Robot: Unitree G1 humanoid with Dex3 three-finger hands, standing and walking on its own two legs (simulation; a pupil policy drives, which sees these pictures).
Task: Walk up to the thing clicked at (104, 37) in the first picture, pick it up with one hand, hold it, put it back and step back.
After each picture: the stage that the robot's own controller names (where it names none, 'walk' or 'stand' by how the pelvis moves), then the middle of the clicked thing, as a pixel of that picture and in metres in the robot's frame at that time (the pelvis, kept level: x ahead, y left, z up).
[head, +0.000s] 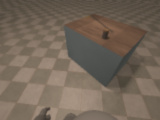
stand; (105, 34) +0.98 -0.13 +0.01
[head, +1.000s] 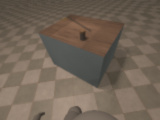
walk; (82, 35) +0.86 +0.16 +0.02
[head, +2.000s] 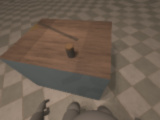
rise first; (70, 51) +0.52 +0.20 +0.04
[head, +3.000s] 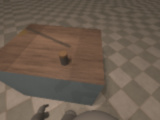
stand; (63, 58) +0.46 +0.24 +0.02
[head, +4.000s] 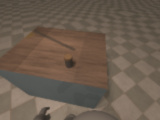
stand; (68, 61) +0.47 +0.20 +0.00
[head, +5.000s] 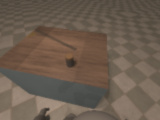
stand; (69, 60) +0.47 +0.20 +0.00
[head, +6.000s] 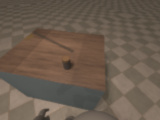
stand; (66, 62) +0.46 +0.22 +0.00
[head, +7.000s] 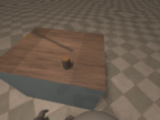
stand; (66, 62) +0.45 +0.22 +0.00
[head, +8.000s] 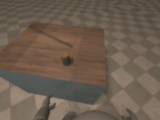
rise first; (65, 59) +0.46 +0.22 +0.00
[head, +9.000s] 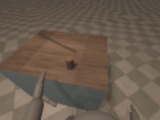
rise first; (69, 63) +0.46 +0.22 +0.00
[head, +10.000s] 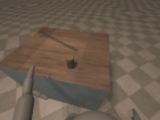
go down; (70, 61) +0.45 +0.22 +0.01
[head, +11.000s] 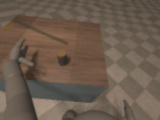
go down; (62, 58) +0.44 +0.20 +0.04
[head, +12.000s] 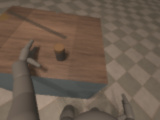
close in; (60, 52) +0.45 +0.20 +0.06
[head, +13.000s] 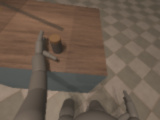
close in; (56, 44) +0.49 +0.21 +0.09
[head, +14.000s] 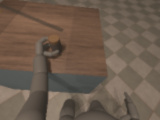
lift; (55, 45) +0.49 +0.21 +0.10
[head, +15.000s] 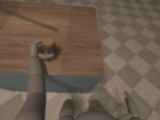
lift; (51, 48) +0.46 +0.23 +0.10
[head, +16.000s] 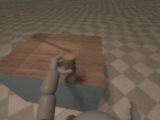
lift; (70, 64) +0.32 +0.14 +0.17
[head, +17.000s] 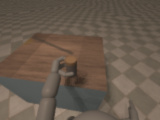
hold; (71, 66) +0.32 +0.13 +0.16
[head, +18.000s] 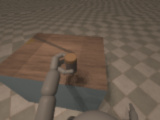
hold; (71, 64) +0.32 +0.13 +0.18
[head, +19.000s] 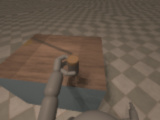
crouch; (73, 66) +0.32 +0.11 +0.17
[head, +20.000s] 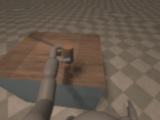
crouch; (68, 54) +0.40 +0.15 +0.17
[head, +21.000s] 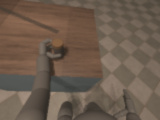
lower; (58, 48) +0.47 +0.18 +0.06
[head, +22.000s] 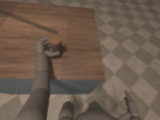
lower; (56, 46) +0.48 +0.19 +0.08
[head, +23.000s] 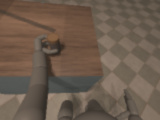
lower; (54, 44) +0.50 +0.19 +0.09
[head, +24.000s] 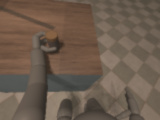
lower; (53, 42) +0.51 +0.19 +0.09
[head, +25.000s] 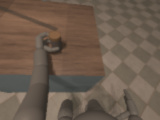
loosen; (56, 42) +0.51 +0.19 +0.09
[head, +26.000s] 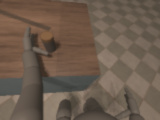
withdraw; (49, 42) +0.50 +0.20 +0.09
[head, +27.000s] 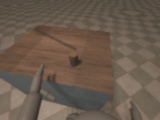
sink last; (73, 59) +0.46 +0.17 +0.06
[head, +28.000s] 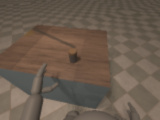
stand; (73, 56) +0.49 +0.19 +0.05
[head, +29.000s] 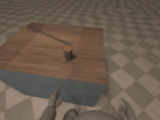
stand; (68, 53) +0.50 +0.20 +0.06
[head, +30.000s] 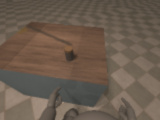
stand; (69, 53) +0.49 +0.20 +0.07
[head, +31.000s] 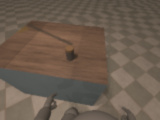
stand; (69, 53) +0.50 +0.19 +0.05
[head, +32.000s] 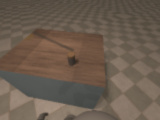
stand; (71, 58) +0.51 +0.19 +0.00
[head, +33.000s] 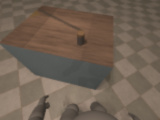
walk; (80, 38) +0.65 +0.12 +0.02
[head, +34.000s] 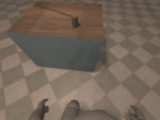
walk; (75, 21) +0.89 +0.23 +0.03
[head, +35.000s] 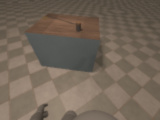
stand; (78, 26) +1.11 +0.24 +0.02
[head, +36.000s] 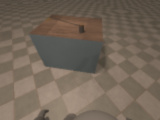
stand; (81, 28) +1.10 +0.20 +0.00
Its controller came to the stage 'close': yes
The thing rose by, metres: 0.19
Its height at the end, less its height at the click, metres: +0.00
